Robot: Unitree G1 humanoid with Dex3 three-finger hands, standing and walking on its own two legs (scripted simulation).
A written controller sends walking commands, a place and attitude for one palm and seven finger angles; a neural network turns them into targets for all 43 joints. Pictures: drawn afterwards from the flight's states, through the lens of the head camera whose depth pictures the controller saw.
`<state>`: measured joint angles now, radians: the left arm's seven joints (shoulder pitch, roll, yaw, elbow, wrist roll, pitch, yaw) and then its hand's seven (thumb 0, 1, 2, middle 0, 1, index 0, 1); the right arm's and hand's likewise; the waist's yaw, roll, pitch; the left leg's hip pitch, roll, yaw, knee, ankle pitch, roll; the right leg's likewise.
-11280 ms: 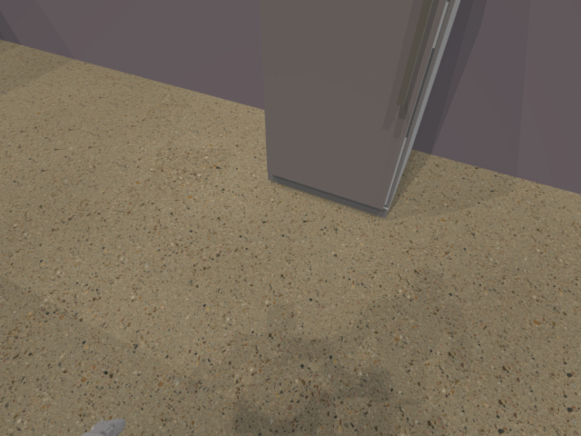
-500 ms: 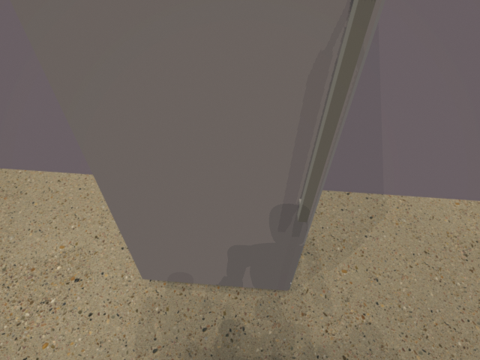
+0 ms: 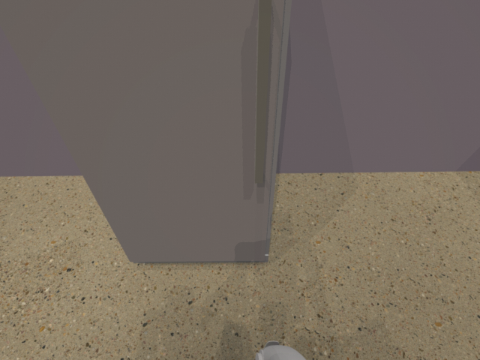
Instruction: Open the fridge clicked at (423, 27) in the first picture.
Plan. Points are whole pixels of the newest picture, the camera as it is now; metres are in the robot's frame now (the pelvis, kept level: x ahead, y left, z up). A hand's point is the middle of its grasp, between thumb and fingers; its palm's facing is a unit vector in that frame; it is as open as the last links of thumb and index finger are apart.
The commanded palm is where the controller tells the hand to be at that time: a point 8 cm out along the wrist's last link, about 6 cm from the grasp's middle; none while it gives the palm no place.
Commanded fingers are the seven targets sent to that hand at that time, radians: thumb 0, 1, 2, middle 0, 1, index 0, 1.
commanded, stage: come to a stop and stand still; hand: right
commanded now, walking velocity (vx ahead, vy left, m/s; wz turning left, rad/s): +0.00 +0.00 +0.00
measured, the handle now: (260, 100) +0.65 +0.00 +0.13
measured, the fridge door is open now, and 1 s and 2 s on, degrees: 0 0 0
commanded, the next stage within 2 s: look again from close up in 1.58 s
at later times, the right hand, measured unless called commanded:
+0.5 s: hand out of the picture -0.13 -0.25 -0.15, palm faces +0.04 +0.98 -0.18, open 7.4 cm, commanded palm none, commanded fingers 0.00 -0.90 -0.90 0.20 0.30 0.20 0.30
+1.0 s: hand out of the picture -0.11 -0.30 -0.17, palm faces -0.02 +0.99 -0.14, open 7.4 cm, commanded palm none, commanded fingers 0.00 -0.90 -0.90 0.20 0.30 0.20 0.30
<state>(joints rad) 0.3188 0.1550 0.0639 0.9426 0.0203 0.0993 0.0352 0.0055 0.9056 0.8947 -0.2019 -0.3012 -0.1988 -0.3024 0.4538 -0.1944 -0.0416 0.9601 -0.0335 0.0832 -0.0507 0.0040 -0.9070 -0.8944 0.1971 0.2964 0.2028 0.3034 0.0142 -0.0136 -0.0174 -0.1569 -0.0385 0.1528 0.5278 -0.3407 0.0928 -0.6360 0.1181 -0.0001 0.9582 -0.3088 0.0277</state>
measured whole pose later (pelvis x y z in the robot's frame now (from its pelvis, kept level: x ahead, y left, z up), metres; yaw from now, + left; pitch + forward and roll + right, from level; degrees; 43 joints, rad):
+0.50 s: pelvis -0.12 -0.07 +0.02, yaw +2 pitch +0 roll +0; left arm 0.32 0.15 0.03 1.00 0.04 0.03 0.03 0.01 0.93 0.89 -0.20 -0.30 -0.20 -0.30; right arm 0.42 -0.17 -0.05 0.97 -0.02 0.04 -0.01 0.00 -0.91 -0.89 0.20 0.30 0.20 0.30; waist 0.01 0.02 -0.06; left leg -0.11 -0.06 0.06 0.44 -0.46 0.08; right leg -0.31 0.07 -0.05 0.37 -0.14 -0.04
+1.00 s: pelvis -0.12 -0.13 +0.01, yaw +1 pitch +0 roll +1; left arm 0.38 0.09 0.01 1.02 0.03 -0.02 0.03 0.00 0.91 0.89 -0.20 -0.30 -0.20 -0.30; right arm 0.34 -0.19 -0.04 1.03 -0.04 0.03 0.00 0.01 -0.91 -0.89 0.20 0.30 0.20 0.30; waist 0.03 0.07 -0.02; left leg -0.42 0.01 0.02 1.01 -0.40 0.03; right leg -0.29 -0.03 -0.07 0.53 -0.24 -0.02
